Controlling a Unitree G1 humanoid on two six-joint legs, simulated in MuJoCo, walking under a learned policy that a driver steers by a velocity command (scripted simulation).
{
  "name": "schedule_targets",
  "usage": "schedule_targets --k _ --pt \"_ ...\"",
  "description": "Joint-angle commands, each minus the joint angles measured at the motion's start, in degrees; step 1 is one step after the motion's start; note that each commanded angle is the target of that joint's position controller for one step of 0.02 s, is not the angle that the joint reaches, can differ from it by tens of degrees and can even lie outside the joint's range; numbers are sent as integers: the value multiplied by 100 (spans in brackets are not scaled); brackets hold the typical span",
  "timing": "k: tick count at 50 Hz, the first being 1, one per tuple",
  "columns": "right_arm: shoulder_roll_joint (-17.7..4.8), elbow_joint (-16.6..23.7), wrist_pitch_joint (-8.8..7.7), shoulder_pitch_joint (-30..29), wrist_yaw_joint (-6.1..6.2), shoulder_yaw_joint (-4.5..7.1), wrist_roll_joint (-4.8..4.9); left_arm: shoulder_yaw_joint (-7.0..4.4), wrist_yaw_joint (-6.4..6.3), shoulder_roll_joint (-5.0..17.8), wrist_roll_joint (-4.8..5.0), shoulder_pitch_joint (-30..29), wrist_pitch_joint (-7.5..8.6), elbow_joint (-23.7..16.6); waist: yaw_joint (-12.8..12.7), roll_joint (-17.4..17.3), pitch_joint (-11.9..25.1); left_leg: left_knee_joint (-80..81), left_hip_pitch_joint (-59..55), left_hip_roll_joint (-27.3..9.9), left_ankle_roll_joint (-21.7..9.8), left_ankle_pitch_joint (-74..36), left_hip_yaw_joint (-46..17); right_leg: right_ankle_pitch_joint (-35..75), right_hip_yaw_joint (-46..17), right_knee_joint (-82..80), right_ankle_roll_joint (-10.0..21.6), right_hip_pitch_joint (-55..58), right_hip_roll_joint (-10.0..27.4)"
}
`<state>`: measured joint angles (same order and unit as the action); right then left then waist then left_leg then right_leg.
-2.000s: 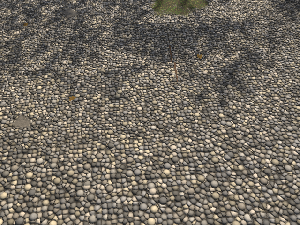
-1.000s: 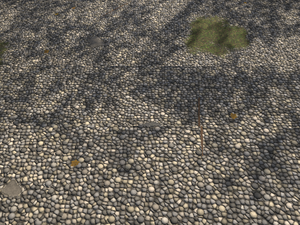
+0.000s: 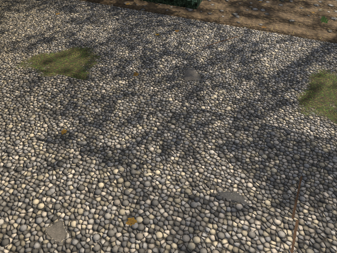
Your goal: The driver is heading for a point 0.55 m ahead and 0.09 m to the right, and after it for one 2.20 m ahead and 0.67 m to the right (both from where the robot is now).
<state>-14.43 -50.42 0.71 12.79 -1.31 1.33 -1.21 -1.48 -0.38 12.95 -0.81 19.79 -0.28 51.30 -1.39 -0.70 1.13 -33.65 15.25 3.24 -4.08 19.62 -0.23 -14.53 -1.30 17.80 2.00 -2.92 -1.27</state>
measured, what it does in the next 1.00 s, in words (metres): goes down, turning right: left foot, then right foot 0.15 m lower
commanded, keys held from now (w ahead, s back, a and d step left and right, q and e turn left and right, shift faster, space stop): w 0.16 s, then w+e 0.58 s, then e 0.26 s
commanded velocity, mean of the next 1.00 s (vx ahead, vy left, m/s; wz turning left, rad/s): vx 0.40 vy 0.00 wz -0.36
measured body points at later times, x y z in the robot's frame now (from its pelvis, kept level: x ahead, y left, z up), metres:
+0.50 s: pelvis +0.17 +0.05 -0.01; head +0.19 +0.06 +0.44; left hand +0.32 +0.31 -0.14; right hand +0.12 -0.21 -0.14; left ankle +0.07 +0.12 -0.75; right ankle +0.30 -0.11 -0.70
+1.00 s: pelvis +0.45 -0.01 -0.16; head +0.52 -0.03 +0.28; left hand +0.59 +0.21 -0.31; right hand +0.48 -0.29 -0.28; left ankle +0.60 +0.10 -0.83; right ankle +0.46 -0.06 -0.89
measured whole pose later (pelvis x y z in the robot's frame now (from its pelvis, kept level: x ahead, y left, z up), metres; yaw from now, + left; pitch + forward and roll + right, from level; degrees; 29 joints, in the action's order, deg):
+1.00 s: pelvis +0.45 -0.01 -0.16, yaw -25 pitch +1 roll -2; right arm -12.5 -45.3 -1.7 6.6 1.5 0.5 -1.5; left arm -3.0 -0.1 13.9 -0.9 14.8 1.4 53.8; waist -1.2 -0.8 -9.0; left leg -58.2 37.8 -5.7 1.9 15.4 -4.5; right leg -10.1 0.4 25.2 8.1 -15.2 -10.2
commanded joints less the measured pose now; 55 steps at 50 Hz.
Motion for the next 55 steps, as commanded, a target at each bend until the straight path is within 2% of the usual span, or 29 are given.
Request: schedule_targets --k 1,5,7,8,9,10,11,12,13,16,17,19,22,29,33,36,37,38,39,40,41,42,43,44,45,46,48,51,55 --pt "-480 538 -172 -723 -49 154 -6 -271 -17 1000 24 107 154 -176 -118 689 -730 -130 1298 -284 113 81 34 -737 -1637 -1156 1042 387 1518" --pt "-443 571 -178 -694 -101 164 1 -325 73 1034 -9 91 179 -109 -30 815 -651 82 501 -250 116 -135 345 193 -1119 -940 998 -107 1369" --pt "-334 397 -184 -121 -89 152 -51 -347 105 1032 57 -73 182 -119 288 773 -528 587 -734 -62 102 -427 579 646 -711 -506 806 -865 1158" --pt "-467 179 -204 462 -46 216 -74 -340 107 998 49 -150 190 -139 553 571 -397 858 -1568 14 59 -422 479 832 -548 25 665 -1330 990" --pt "-884 -3 -264 1219 29 347 -129 -276 117 793 45 -269 212 -233 931 -180 -182 1441 -2514 -673 -115 95 -475 730 -195 1303 434 -2070 612" --pt "-1666 -83 -285 1718 68 555 -76 -158 126 395 53 -274 229 -492 1012 -1718 30 2330 -2924 -2040 -701 1200 -2682 -1056 424 3013 163 -3193 -178" --pt "-1458 -112 -309 1667 55 512 4 -294 62 869 -40 -290 183 -414 842 -993 -331 2378 -2311 -2334 -1009 981 -3127 -1627 -305 3940 304 -3527 -110" --pt "-1141 67 -352 1090 41 414 8 -312 98 883 13 -162 178 -328 500 -478 -609 2365 -1882 -2204 -959 571 -2510 -1206 -559 4155 383 -3491 159" --pt "-869 167 -405 692 50 334 -3 -320 129 838 65 21 182 -226 276 -349 -621 2539 -1602 -2035 -836 128 -1958 -879 -503 4000 369 -3216 397" --pt "-700 128 -524 631 131 276 -4 -315 226 718 -108 -78 78 -173 223 -323 -627 2788 -1502 -1762 -674 -1209 -1007 -154 -353 4000 181 -3085 490" --pt "-804 74 -614 758 125 295 -93 -348 260 756 -115 -184 37 -204 262 -272 -556 2693 -1613 -1788 -714 -1656 -751 267 -311 4231 174 -3250 466" --pt "-814 -24 -707 899 123 275 -78 -401 277 780 -17 -550 -2 -328 239 -285 -588 2594 -1765 -1589 -573 -2169 -289 725 -254 4068 109 -3693 412" --pt "-681 -218 -851 887 211 243 24 -402 327 664 -49 -1109 69 -454 124 -279 -827 2420 -1448 -1400 -293 -1958 268 2031 -246 2932 32 -3766 366" --pt "-453 -543 -817 1660 395 114 -108 -317 405 496 -152 -2039 72 -714 468 -68 -1094 1198 -1584 -1551 -351 -1746 688 3709 186 1943 354 -3965 347" --pt "-313 -658 -705 2027 371 -1 -130 -169 419 249 -199 -2650 102 -893 794 106 -1311 352 -1712 -1419 -170 -2255 965 4047 836 780 469 -3482 204" --pt "-513 -732 -541 2162 455 -10 -83 -182 338 370 -272 -1448 117 -386 367 17 -721 -1679 -1685 -1384 -29 -4198 1053 3827 1015 392 603 -1909 -81" --pt "-562 -734 -493 2065 480 16 -99 -265 263 576 -276 -627 114 -77 -9 -122 -332 -2813 -1501 -1386 -41 -4405 935 3587 1000 443 716 -1027 -113" --pt "-705 -670 -485 1646 436 99 -11 -390 188 750 -317 421 144 290 -739 331 81 -4758 -806 -1023 110 -3578 1121 4191 848 -134 917 344 27" --pt "-400 -543 -477 1454 378 111 47 -516 157 1264 -358 742 201 515 -695 1092 50 -7344 1380 -143 226 2214 1381 6797 168 395 1329 1881 793" --pt "-400 -106 -469 1847 421 77 380 -618 142 1768 -186 1159 250 418 -563 1355 1705 -8189 3507 -283 348 2776 210 9852 -1474 2572 2224 4796 2471" --pt "-632 131 -487 1238 457 43 348 -590 96 1518 8 1059 192 146 -964 177 2276 -7754 3996 -657 408 1944 -121 8905 -2065 1870 2447 4751 2779" --pt "-681 342 -486 921 412 -4 209 -525 -35 1347 39 605 99 -19 -688 -213 1840 -6892 4130 -838 389 1336 -240 6067 -2109 1202 2449 3890 2520" --pt "-587 288 -470 793 372 -12 5 -480 -144 1198 -62 141 56 -77 -433 -272 1324 -6732 3965 -816 450 1221 -80 4747 -2382 658 2526 2696 2414" --pt "-784 260 -427 893 319 92 -162 -355 -167 972 19 -244 150 -193 -47 -796 866 -5697 3471 -949 534 472 -313 4522 -2089 390 2275 1523 2248" --pt "-702 341 -278 676 315 118 -146 -326 -142 995 74 -547 210 -193 262 -805 137 -4371 2413 -1007 729 298 -265 4873 -1620 -5 2064 -330 1877" --pt "-501 426 -182 609 305 86 -142 -341 -80 1081 30 -630 258 -154 419 -583 -96 -3466 1609 -946 785 162 -180 5045 -1247 -46 1883 -1281 1375" --pt "-217 445 -160 768 277 16 -62 -364 8 1095 -29 -763 317 -198 512 -57 244 -2419 881 -703 696 -547 -16 5785 -825 227 1586 -1597 822" --pt "-226 457 -220 616 291 29 38 -349 94 899 63 -764 280 -281 350 375 690 -1425 433 -553 467 -1545 3 5489 -647 647 1189 -1338 560" --pt "-443 694 -214 -28 317 104 -42 -340 91 879 4 -436 122 -230 92 474 186 -772 367 -489 335 -1164 -117 3758 -1253 857 974 -1336 769"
